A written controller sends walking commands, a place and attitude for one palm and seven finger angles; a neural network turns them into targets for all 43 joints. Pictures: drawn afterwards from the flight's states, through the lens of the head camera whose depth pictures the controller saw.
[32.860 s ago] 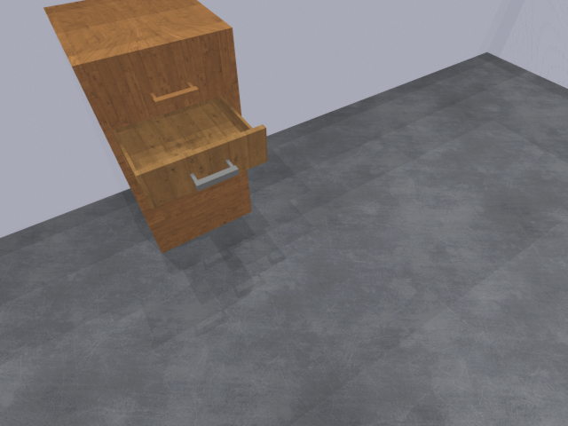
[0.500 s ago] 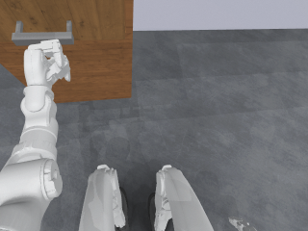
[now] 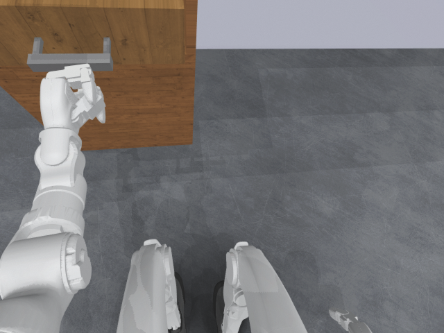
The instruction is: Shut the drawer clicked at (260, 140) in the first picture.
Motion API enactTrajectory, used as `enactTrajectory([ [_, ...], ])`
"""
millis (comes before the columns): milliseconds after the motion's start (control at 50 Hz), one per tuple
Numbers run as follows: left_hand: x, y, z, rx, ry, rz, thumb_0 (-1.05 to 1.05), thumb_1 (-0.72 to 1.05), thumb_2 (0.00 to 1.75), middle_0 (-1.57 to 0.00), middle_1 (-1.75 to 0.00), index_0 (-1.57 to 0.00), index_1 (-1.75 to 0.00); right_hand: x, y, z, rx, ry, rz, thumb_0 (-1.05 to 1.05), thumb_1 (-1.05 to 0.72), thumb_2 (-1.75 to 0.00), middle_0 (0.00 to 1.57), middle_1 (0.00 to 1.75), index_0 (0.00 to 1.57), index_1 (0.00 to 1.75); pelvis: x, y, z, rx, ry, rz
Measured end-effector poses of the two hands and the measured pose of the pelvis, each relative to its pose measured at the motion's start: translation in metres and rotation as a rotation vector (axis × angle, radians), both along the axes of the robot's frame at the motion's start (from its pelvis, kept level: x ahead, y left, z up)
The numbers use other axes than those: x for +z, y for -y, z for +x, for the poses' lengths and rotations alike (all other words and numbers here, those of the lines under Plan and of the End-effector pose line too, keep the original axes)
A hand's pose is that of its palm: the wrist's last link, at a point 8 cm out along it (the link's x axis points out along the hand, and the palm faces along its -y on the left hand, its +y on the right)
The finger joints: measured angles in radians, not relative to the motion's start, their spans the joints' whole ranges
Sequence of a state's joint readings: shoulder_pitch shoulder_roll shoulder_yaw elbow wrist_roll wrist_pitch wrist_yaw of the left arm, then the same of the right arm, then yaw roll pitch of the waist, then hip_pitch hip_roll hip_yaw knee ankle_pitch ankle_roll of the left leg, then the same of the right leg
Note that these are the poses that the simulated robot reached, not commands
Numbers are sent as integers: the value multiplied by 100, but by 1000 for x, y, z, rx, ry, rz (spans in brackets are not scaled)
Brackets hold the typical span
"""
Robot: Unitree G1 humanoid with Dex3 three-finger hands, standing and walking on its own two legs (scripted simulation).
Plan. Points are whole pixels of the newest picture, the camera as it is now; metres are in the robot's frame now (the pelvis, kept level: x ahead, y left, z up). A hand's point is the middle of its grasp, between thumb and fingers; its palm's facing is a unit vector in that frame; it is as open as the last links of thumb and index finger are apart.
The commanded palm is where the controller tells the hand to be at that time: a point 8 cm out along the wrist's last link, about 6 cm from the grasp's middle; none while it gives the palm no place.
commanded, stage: push the drawer shut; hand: left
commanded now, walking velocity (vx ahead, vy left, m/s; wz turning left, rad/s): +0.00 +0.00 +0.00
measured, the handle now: (72, 53) +0.59 +0.25 +0.01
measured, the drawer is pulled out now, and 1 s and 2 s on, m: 0.03 0.00 0.00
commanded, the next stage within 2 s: pull the fist back off the drawer in 0.74 s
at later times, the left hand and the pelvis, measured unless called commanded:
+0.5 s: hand (98, 76) +0.55 +0.20 +0.00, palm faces +0.09 -1.00 -0.04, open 3.0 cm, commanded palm +0.55 +0.21 +0.01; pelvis -0.01 +0.00 -0.02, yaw -1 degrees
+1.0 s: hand (91, 74) +0.55 +0.21 +0.00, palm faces +0.09 -0.99 -0.05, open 2.8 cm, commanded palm +0.57 +0.20 +0.01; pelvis -0.04 +0.00 -0.03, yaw -2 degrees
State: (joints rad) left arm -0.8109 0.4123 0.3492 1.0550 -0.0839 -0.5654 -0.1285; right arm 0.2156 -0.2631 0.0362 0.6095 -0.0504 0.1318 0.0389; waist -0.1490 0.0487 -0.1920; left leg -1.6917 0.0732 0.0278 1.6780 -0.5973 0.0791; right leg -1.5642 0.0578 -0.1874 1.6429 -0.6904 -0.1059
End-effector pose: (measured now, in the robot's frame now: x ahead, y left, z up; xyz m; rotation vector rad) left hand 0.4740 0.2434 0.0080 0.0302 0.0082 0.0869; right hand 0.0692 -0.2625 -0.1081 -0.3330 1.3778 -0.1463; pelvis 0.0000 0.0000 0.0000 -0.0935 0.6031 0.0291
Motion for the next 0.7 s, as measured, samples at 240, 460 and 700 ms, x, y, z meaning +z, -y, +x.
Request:
enactTrajectory([
  [240,-1,-7,25,1,7,5,0,88,92,-140,-160,-140,-159,-7,3,-18,-7,-50,-23,0,-90,-90,20,30,21,30,-11,2,-4,-2,-18,-11],
  [460,-1,-8,48,5,-5,5,-2,87,95,-140,-160,-140,-159,-6,-1,-56,-41,-118,-35,0,-90,-90,20,30,21,30,-17,2,-10,-6,-35,-24],
  [700,-2,-15,50,4,-14,5,-4,76,100,-140,-160,-140,-159,-1,-1,-86,-46,-145,-63,0,-90,-90,20,30,21,30,-23,2,-21,-5,-31,-35],
])
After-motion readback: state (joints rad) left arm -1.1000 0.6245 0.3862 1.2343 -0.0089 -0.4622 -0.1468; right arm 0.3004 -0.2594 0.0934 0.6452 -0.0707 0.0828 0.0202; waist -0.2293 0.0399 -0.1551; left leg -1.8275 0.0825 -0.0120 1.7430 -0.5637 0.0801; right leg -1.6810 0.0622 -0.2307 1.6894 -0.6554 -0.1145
